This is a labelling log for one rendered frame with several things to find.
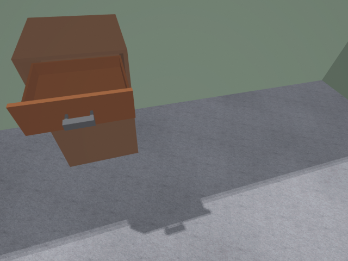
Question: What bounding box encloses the handle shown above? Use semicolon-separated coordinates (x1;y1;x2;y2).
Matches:
62;110;96;131

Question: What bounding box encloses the drawer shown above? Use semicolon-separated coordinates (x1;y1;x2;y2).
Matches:
6;55;135;136

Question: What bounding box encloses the cabinet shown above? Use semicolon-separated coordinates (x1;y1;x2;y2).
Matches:
11;14;138;167

